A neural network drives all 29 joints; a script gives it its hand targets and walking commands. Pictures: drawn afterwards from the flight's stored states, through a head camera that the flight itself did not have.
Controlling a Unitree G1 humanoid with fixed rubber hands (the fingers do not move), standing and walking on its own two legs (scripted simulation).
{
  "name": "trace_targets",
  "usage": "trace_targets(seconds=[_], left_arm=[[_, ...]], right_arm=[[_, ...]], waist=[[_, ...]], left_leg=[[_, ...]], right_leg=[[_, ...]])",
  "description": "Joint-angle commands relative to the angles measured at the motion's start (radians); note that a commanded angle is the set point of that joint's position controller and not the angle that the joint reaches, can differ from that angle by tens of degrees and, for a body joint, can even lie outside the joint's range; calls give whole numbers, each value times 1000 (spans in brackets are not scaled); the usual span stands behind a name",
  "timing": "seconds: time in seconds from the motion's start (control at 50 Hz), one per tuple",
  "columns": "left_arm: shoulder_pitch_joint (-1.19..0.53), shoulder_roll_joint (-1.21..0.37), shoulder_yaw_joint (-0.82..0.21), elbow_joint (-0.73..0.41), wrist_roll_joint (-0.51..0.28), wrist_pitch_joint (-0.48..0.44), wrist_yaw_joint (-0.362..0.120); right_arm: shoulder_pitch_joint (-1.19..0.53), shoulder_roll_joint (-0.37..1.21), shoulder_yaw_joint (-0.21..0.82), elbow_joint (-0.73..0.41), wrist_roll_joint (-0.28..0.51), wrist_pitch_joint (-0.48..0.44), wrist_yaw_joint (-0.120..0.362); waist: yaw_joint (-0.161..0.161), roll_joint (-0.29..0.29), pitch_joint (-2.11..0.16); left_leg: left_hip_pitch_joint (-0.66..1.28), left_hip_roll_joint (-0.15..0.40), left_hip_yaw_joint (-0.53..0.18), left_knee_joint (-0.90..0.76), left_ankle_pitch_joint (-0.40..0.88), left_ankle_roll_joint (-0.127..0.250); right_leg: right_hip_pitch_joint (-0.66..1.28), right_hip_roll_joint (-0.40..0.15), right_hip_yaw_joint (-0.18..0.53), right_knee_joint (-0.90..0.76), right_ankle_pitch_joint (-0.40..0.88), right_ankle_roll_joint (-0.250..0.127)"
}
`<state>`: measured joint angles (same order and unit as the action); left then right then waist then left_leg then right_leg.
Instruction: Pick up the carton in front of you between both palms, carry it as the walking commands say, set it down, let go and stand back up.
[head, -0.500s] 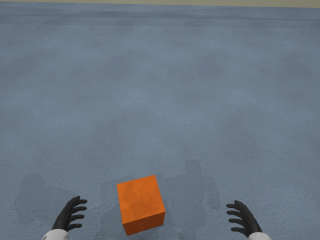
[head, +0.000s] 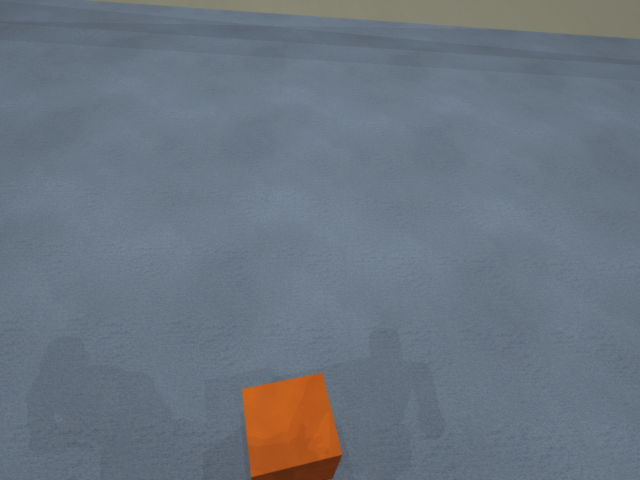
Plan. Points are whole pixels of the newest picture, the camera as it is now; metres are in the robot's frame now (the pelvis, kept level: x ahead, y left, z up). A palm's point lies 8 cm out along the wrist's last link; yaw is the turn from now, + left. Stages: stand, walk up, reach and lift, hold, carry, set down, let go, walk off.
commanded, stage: stand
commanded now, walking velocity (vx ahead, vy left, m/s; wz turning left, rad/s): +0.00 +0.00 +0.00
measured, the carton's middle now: (289, 435) +0.35 +0.04 -0.64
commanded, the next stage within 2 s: none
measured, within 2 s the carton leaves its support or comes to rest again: neither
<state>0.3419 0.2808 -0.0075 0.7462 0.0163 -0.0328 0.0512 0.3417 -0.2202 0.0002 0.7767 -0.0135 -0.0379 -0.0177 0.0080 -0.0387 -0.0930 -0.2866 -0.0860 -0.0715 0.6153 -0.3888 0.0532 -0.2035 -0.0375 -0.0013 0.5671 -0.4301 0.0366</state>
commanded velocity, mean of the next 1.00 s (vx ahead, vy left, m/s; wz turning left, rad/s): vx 0.00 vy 0.00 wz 0.00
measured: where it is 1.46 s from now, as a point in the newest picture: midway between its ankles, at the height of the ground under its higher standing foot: outside the picture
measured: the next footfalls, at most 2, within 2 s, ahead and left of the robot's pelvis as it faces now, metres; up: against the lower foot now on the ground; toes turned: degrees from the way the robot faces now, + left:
none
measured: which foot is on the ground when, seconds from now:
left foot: down 0.00-1.00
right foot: down 0.00-1.00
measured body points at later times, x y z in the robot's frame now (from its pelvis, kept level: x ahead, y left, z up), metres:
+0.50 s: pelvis -0.01 +0.00 +0.01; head -0.01 +0.02 +0.46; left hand -0.03 +0.26 -0.15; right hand +0.01 -0.25 -0.13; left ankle -0.05 +0.09 -0.73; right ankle -0.09 -0.14 -0.73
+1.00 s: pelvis -0.03 -0.01 +0.01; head -0.03 +0.01 +0.46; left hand -0.09 +0.22 -0.15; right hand -0.05 -0.23 -0.14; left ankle -0.05 +0.09 -0.73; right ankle -0.09 -0.14 -0.73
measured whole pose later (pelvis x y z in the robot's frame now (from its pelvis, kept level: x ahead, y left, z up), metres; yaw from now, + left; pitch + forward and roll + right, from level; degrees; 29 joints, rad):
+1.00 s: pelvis -0.03 -0.01 +0.01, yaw +2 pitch -1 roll +0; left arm 0.39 0.18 -0.04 1.11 0.02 0.01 0.05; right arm 0.36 -0.15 0.03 1.10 -0.01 0.00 -0.04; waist 0.01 -0.03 0.00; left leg -0.20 -0.08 -0.12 0.52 -0.30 0.04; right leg -0.10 -0.03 -0.05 0.46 -0.34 0.02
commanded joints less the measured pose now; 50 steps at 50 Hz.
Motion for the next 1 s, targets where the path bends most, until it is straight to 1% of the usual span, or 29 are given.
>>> trace_targets(seconds=[0.0, 0.2, 0.36, 0.64, 0.98], left_arm=[[59, 100, 21, -24, -3, 0, 7], [89, 96, 13, 62, -1, 23, 11], [113, 78, 1, 148, -1, 34, 8], [137, 29, -17, 281, 0, 42, 6], [149, -25, -26, 371, 2, 41, 6]], right_arm=[[57, -135, -33, -26, 2, -1, -8], [54, -129, -27, 43, 0, 20, -14], [68, -113, -16, 117, 0, 29, -16], [88, -70, 4, 239, 4, 36, -20], [97, -19, 14, 328, 8, 38, -26]], waist=[[1, 39, 23], [-1, 50, 73], [-2, 51, 116], [-3, 47, 168], [-2, 45, 195]], left_leg=[[22, 130, -106, -55, 684, 8], [27, 122, -123, -82, 595, 15], [27, 118, -133, -116, 519, 16], [24, 114, -138, -160, 428, 10], [9, 114, -137, -192, 358, -2]], right_leg=[[30, -43, 21, -21, 386, -24], [44, -43, 7, -66, 310, -29], [64, -48, 4, -105, 277, -34], [86, -53, 2, -147, 257, -39], [87, -57, 7, -168, 249, -46]])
